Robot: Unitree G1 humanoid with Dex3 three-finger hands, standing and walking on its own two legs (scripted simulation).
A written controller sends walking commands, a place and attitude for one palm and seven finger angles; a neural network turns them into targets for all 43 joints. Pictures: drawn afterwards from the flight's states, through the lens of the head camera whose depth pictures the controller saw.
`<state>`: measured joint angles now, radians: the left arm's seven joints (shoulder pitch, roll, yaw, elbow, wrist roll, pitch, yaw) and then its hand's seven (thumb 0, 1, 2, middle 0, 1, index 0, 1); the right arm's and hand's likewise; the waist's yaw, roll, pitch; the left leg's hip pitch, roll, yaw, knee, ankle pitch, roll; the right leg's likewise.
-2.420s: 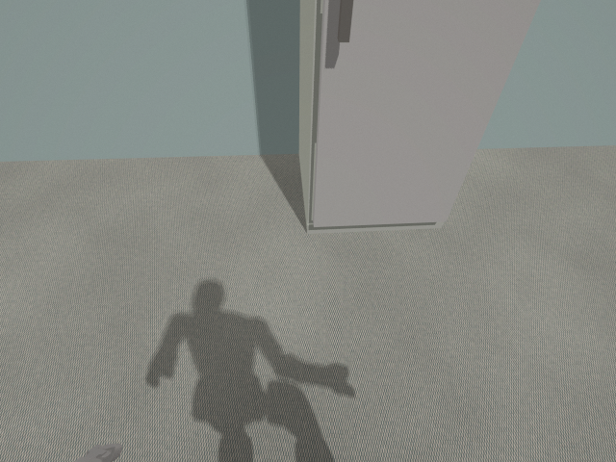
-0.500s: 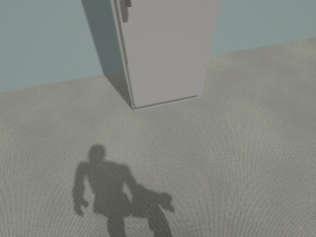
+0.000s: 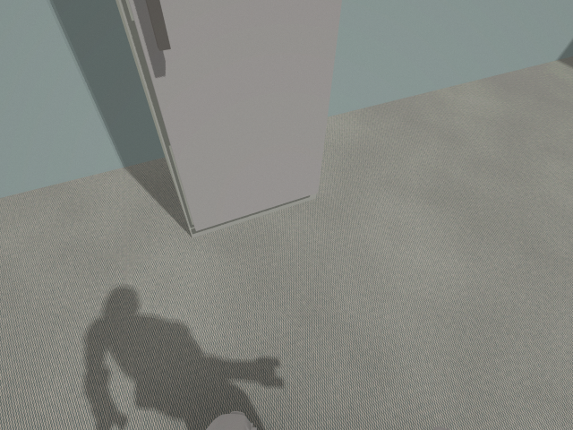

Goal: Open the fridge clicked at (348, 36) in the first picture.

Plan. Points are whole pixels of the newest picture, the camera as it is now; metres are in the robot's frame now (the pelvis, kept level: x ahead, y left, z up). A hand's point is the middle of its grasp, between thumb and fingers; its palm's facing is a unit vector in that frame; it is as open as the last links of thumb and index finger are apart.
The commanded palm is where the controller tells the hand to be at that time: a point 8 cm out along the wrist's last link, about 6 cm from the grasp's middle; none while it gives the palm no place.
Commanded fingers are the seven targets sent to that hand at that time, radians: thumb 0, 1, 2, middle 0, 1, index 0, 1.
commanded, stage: walk to a spot facing it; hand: left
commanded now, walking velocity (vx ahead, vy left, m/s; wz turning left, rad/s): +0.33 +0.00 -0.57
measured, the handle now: out of the picture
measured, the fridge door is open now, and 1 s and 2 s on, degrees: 0 0 0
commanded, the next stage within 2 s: none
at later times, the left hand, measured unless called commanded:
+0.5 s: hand (187, 319) +0.33 +0.24 -0.18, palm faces -0.28 -0.94 -0.18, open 7.4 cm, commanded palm none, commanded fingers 0.00 0.90 0.90 -0.20 -0.30 -0.20 -0.30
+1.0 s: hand (236, 258) +0.47 +0.17 -0.16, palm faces -0.52 -0.81 -0.27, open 7.4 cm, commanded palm none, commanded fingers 0.00 0.90 0.90 -0.20 -0.30 -0.20 -0.30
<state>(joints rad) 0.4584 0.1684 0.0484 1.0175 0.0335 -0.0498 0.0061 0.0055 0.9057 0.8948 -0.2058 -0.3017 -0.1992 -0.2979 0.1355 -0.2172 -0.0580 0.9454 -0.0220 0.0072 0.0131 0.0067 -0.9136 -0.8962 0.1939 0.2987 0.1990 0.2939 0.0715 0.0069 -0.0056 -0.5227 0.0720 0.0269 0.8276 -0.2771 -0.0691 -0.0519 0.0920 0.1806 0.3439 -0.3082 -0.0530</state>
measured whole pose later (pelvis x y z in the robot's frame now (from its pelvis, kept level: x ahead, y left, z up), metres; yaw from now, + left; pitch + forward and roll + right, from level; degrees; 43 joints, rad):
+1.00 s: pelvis +0.30 +0.04 -0.01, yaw -36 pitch +1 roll +1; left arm 0.22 0.20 0.07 0.94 0.02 0.01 0.01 0.01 0.91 0.89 -0.21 -0.30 -0.20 -0.30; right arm 0.07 -0.19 -0.05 0.87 -0.02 0.02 -0.03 0.00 -0.92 -0.90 0.20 0.30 0.20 0.29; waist 0.02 0.01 0.07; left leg -0.54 0.13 -0.01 1.00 -0.36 -0.10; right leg -0.28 0.07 0.03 0.54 -0.28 -0.08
